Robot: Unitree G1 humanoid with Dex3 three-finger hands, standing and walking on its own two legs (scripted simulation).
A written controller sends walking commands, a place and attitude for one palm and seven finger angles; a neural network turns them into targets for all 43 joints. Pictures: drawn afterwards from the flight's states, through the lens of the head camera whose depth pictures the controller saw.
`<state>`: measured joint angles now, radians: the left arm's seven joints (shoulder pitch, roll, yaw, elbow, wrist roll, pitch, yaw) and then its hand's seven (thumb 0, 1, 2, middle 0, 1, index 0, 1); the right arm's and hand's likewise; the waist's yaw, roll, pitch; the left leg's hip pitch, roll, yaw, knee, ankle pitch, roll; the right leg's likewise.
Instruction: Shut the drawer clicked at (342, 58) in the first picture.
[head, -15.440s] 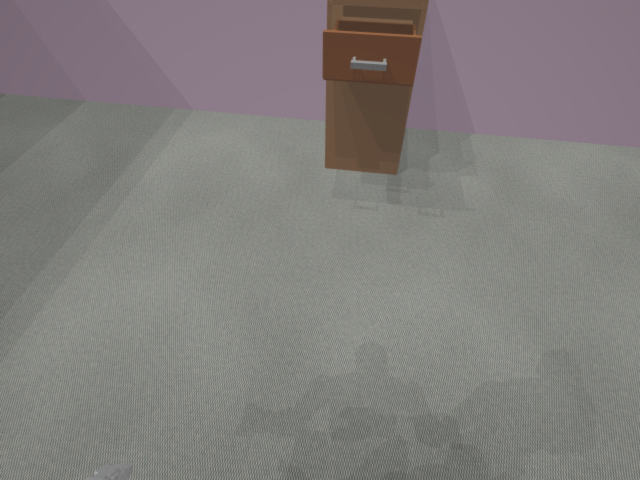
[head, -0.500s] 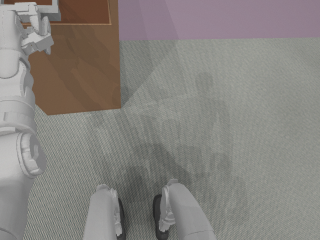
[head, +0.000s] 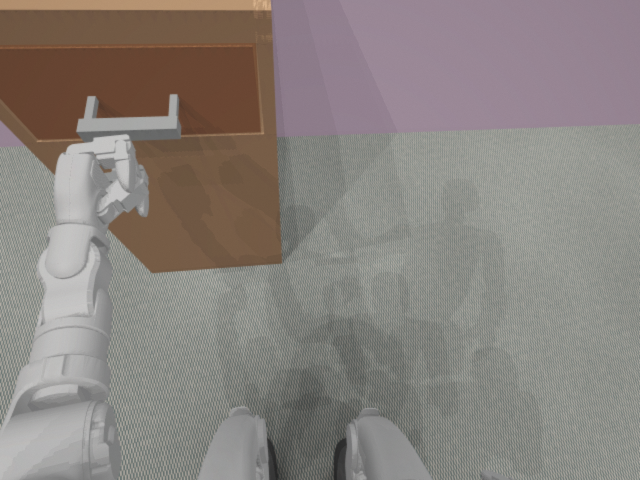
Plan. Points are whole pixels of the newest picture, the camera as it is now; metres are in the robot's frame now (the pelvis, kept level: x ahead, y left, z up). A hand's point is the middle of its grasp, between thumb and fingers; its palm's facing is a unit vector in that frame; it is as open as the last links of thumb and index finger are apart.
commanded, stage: draw the hand back to the body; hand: left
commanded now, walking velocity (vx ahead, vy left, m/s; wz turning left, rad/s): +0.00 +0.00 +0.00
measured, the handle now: (132, 116) +0.57 +0.24 +0.01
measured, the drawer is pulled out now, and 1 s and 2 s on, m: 0.00 0.00 0.00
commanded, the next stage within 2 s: step back with the hand held close in 1.20 s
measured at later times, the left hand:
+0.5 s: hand (53, 279) +0.31 +0.21 +0.13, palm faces +0.21 -0.94 -0.27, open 3.3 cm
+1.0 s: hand out of the picture +0.19 +0.22 +0.25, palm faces +0.43 -0.82 -0.39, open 3.3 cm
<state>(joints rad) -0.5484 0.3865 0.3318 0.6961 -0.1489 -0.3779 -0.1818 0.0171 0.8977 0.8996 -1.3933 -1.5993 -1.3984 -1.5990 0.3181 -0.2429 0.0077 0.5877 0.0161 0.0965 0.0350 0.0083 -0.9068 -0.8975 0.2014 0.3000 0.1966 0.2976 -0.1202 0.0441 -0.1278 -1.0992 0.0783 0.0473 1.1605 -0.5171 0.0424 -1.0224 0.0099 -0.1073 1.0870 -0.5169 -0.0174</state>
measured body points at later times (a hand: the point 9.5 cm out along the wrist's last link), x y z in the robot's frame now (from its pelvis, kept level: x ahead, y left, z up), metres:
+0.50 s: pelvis +0.02 -0.01 +0.07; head +0.05 -0.02 +0.52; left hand +0.29 +0.26 +0.15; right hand +0.21 -0.24 -0.02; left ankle +0.01 +0.09 -0.65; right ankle -0.01 -0.12 -0.65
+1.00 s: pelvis +0.02 -0.03 +0.09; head +0.00 -0.06 +0.54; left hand +0.16 +0.26 +0.27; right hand +0.23 -0.23 +0.01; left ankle +0.01 +0.09 -0.65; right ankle -0.01 -0.12 -0.65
